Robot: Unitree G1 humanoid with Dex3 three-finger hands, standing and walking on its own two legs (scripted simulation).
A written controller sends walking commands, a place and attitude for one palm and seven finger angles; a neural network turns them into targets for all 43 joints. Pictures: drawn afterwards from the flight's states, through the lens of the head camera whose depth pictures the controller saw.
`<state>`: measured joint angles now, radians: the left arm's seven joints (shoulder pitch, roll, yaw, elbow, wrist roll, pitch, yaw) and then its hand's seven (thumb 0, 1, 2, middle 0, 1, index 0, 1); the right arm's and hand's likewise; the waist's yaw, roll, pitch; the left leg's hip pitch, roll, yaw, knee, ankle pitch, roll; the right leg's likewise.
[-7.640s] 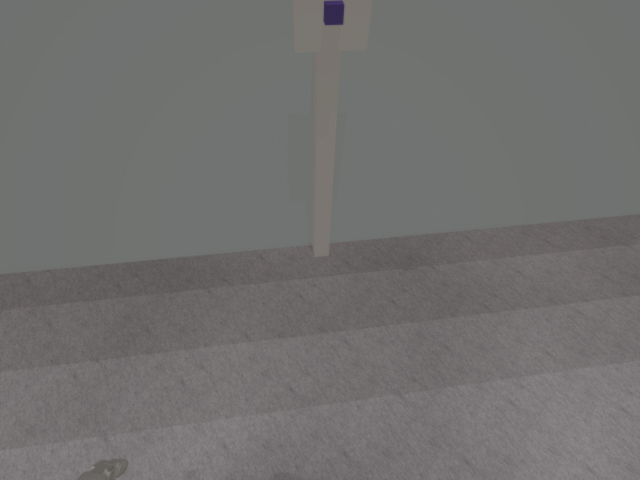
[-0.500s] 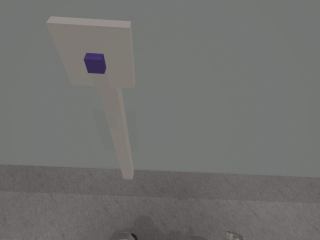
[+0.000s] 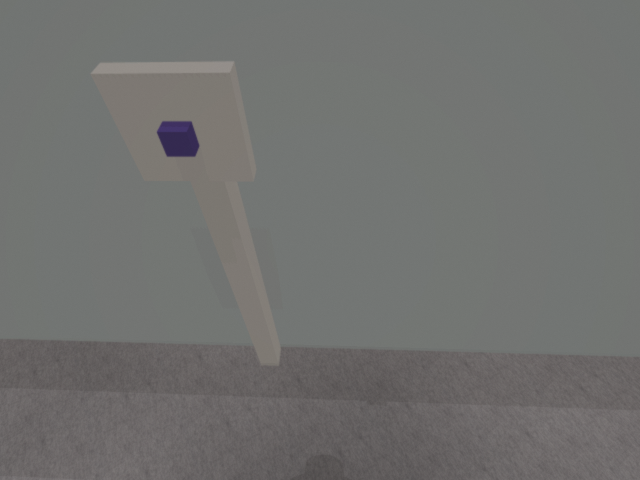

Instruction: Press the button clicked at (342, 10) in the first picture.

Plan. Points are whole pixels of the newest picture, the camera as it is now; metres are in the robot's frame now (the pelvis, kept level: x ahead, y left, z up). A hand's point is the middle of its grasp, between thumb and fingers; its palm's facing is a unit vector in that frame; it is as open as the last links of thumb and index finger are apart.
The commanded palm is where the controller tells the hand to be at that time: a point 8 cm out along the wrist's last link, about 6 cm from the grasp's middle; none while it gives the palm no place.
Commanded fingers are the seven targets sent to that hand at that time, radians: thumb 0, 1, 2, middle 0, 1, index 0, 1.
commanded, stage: come to a stop and stand still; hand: left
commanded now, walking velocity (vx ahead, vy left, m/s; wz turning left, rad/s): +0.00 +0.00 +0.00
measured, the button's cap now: (179, 137) +0.51 +0.25 +0.15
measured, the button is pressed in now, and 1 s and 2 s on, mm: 0 0 0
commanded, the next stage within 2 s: look again from close up in 1.46 s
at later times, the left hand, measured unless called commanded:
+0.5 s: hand out of the picture +0.03 +0.26 -0.18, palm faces -0.02 -0.97 -0.23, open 7.4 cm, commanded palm none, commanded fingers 0.00 0.90 0.90 -0.20 -0.30 -0.20 -0.30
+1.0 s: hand out of the picture +0.05 +0.21 -0.18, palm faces -0.02 -0.98 -0.21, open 7.4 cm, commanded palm none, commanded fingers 0.00 0.90 0.90 -0.20 -0.30 -0.20 -0.30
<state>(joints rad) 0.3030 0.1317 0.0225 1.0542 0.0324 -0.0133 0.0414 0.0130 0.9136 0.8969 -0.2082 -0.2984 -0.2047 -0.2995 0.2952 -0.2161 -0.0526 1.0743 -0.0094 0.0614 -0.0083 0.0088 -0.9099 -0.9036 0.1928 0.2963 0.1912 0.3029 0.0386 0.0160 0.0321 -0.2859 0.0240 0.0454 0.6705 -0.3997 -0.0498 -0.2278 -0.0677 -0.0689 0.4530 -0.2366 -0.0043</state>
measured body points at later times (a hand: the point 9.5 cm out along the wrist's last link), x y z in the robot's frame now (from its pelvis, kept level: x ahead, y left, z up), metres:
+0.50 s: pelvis +0.00 +0.07 -0.01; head +0.01 +0.06 +0.44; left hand +0.03 +0.31 -0.16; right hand +0.03 -0.17 -0.16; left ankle -0.04 +0.14 -0.74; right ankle +0.00 -0.11 -0.74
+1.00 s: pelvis +0.03 +0.04 -0.01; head +0.05 +0.03 +0.44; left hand +0.05 +0.27 -0.17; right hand +0.02 -0.18 -0.17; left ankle -0.04 +0.14 -0.74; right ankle +0.00 -0.11 -0.74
